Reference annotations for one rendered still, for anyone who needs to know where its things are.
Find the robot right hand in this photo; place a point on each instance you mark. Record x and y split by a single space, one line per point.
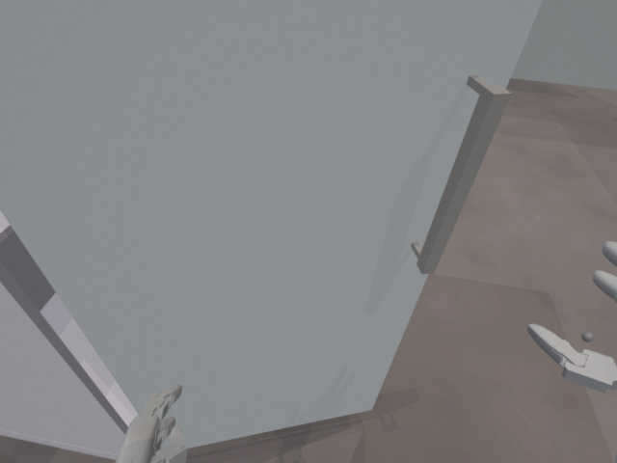
588 368

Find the fridge door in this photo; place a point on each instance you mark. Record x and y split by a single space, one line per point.
224 193

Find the robot left hand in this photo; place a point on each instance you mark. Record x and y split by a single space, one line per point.
145 434

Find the handle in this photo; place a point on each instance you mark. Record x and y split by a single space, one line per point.
485 118

